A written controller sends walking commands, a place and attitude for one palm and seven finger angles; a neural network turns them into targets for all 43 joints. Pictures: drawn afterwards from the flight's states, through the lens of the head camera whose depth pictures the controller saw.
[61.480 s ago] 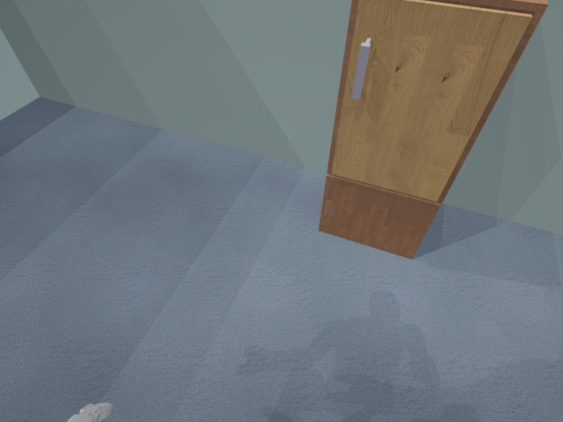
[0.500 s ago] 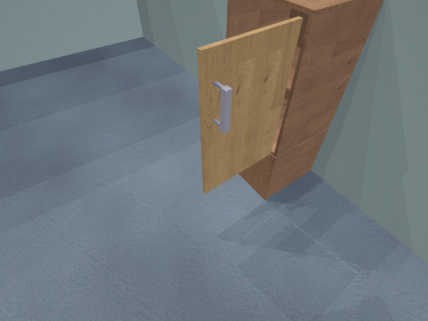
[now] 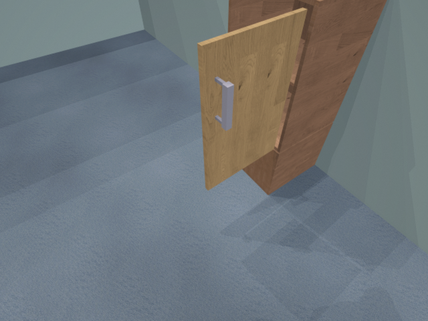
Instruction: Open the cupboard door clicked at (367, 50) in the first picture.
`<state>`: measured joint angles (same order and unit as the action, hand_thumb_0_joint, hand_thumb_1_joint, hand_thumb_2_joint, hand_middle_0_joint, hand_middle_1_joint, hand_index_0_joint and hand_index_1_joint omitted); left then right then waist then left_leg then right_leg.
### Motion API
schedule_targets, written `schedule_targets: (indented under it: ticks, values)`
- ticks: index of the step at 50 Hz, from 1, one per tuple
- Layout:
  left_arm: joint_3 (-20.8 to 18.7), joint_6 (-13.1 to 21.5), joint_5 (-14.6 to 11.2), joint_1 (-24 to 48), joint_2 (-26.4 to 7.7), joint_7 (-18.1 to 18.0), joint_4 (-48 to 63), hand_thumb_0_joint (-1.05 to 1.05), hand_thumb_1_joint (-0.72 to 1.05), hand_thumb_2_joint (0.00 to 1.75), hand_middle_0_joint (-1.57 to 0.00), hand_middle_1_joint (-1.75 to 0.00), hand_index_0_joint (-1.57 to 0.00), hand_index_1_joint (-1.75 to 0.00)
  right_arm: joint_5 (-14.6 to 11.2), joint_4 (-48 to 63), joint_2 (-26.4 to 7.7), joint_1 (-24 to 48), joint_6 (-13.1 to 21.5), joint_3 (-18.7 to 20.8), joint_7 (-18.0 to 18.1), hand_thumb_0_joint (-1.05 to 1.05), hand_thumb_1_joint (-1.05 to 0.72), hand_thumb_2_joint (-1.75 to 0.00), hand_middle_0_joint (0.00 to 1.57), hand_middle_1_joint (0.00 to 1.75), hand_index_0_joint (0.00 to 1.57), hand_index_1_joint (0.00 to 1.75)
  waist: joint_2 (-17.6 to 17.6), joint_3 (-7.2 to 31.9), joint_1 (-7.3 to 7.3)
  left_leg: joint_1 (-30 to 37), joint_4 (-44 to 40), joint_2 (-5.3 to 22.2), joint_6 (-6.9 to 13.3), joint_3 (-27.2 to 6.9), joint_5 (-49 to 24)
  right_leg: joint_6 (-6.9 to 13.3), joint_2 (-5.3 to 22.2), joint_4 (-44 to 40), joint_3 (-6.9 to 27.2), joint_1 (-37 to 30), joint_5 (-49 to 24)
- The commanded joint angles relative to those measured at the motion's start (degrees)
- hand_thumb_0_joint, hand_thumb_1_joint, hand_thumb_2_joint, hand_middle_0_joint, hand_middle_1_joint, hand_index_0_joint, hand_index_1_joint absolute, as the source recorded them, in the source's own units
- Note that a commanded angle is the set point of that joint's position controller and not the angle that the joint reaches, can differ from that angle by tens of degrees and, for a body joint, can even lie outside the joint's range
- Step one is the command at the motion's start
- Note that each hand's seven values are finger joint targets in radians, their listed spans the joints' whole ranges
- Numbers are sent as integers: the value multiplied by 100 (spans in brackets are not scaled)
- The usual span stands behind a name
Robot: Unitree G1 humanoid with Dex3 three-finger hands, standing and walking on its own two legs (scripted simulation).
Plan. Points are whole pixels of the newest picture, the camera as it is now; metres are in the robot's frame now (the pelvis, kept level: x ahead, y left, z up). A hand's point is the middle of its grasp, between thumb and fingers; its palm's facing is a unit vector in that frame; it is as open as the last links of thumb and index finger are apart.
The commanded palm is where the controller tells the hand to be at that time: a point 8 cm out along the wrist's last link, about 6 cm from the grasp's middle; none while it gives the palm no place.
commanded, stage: look to check the result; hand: left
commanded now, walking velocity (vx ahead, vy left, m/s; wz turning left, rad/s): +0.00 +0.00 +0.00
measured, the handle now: (222, 104) +0.66 +0.01 +0.03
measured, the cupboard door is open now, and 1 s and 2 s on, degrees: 93 93 93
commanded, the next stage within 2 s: stand and wait in 0.24 s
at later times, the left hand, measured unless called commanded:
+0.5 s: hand out of the picture +0.06 +0.20 -0.16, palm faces +0.02 -0.96 -0.27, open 7.4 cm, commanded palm none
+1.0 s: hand out of the picture +0.07 +0.20 -0.16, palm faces +0.01 -0.96 -0.28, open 7.4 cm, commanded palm none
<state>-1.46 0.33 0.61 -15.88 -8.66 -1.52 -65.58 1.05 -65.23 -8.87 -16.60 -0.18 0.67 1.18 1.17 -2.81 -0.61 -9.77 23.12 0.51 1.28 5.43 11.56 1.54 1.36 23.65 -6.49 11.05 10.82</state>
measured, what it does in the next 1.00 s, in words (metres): stands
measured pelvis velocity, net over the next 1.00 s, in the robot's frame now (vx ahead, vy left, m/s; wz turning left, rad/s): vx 0.03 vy -0.02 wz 0.01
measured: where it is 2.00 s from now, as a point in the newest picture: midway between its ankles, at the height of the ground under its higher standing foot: outside the picture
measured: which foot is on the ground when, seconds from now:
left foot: down 0.00-1.00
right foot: down 0.00-1.00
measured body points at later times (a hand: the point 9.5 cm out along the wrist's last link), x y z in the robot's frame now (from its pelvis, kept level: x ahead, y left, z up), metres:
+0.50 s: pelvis +0.02 -0.01 +0.00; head +0.03 -0.02 +0.45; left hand +0.06 +0.25 -0.14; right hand +0.05 -0.26 -0.16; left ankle +0.01 +0.10 -0.74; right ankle +0.02 -0.10 -0.74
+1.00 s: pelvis +0.03 -0.02 +0.01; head +0.05 -0.03 +0.45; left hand +0.07 +0.25 -0.14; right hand +0.07 -0.28 -0.15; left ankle +0.01 +0.10 -0.74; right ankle +0.02 -0.10 -0.74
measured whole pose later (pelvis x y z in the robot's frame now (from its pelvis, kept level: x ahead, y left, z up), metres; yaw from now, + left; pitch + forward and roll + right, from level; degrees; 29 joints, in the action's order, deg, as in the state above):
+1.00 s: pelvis +0.03 -0.02 +0.01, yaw +1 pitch -1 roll +0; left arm -0.8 1.3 0.4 -9.6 -13.8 -0.8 -66.1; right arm 0.9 -65.9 -14.7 -9.6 0.0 0.3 0.6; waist 1.4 -3.0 -0.6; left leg -5.0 17.6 1.8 -0.7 4.3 11.2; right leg 2.8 -0.5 17.9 -7.5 5.9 10.9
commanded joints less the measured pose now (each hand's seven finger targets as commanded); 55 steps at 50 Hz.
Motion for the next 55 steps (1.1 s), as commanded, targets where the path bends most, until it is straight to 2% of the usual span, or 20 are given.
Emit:
schedule_targets:
  ticks: [1, 6, 11, 23, 27, 31, 41, 43, 55]
  values:
    - [-120, 107, 15, -213, -793, -48, 180, 0, 90, 90, -20, -30, -20, -30, 8, 121, -652, -275, 62, 86, 47, 0, -90, -90, 20, 30, 20, 30, -192, -233, 17, -208, -595, 560, 69, -697, 126, 127, 589, -658, 725, 152, 370]
    - [-124, 131, 8, -52, -918, -33, 194, 0, 90, 90, -20, -30, -20, -30, 7, 131, -800, -65, 84, 92, 43, 0, -90, -90, 20, 30, 20, 30, -7, -92, 22, -66, -606, 605, 55, -710, -148, 138, 608, -666, 726, 12, 85]
    - [-126, 155, 4, 93, -1047, -21, 202, 0, 90, 90, -20, -30, -20, -30, 4, 143, -942, 89, 106, 96, 36, 0, -90, -90, 20, 30, 20, 30, -116, 18, 38, 7, -639, 632, 47, -742, -372, 131, 635, -683, 706, -166, -170]
    - [-114, 181, -1, 428, -1299, 2, 220, 0, 90, 90, -20, -30, -20, -30, 10, 138, -1196, 447, 112, 89, 16, 0, -90, -90, 20, 30, 20, 30, -41, 43, 26, 167, -748, 676, 5, -755, -618, 122, 676, -796, 725, -326, -502]
    - [-118, 199, -1, 500, -1386, 1, 225, 0, 90, 90, -20, -30, -20, -30, 11, 148, -1284, 521, 111, 95, 8, 0, -90, -90, 20, 30, 20, 30, -149, 155, 24, 270, -753, 689, 4, -753, -671, 122, 700, -836, 719, -389, -588]
    - [-122, 213, 1, 505, -1429, 2, 226, 0, 90, 90, -20, -30, -20, -30, 1, 169, -1353, 584, 122, 97, 10, 0, -90, -90, 20, 30, 20, 30, -72, 238, 29, 379, -752, 694, 3, -766, -802, 129, 700, -841, 744, -427, -785]
    - [-110, 219, -4, 551, -1496, -2, 207, 0, 90, 90, -20, -30, -20, -30, -4, 161, -1398, 636, 105, 85, 16, 0, -90, -90, 20, 30, 20, 30, -180, 192, 25, 409, -775, 707, -17, -723, -798, 120, 702, -904, 740, -469, -930]
    - [-99, 212, -7, 560, -1478, 1, 199, 0, 90, 90, -20, -30, -20, -30, 5, 139, -1376, 634, 103, 81, 14, 0, -90, -90, 20, 30, 20, 30, -57, 173, 18, 389, -792, 700, -27, -713, -750, 123, 717, -922, 757, -483, -872]
    - [-92, 225, -18, 504, -1454, -14, 183, 0, 90, 90, -20, -30, -20, -30, 1, 131, -1355, 580, 113, 69, 38, 0, -90, -90, 20, 30, 20, 30, -103, 275, 28, 475, -763, 716, -35, -686, -944, 130, 716, -882, 741, -613, -1286]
